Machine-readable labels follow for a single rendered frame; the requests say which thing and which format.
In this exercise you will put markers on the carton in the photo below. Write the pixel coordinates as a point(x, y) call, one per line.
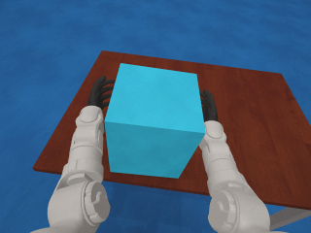
point(154, 122)

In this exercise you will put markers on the table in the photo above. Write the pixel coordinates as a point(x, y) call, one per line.
point(267, 133)

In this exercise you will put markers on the right robot hand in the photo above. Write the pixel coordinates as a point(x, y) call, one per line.
point(209, 109)

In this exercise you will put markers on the left robot hand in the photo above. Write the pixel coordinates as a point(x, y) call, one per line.
point(96, 96)

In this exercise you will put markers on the robot left upper arm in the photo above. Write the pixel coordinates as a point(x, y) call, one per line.
point(77, 208)

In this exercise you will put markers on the left robot forearm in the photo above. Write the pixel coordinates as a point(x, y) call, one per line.
point(86, 150)

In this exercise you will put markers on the robot right upper arm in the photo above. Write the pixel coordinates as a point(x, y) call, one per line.
point(231, 211)

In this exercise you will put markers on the right robot forearm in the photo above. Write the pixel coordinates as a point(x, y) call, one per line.
point(219, 163)

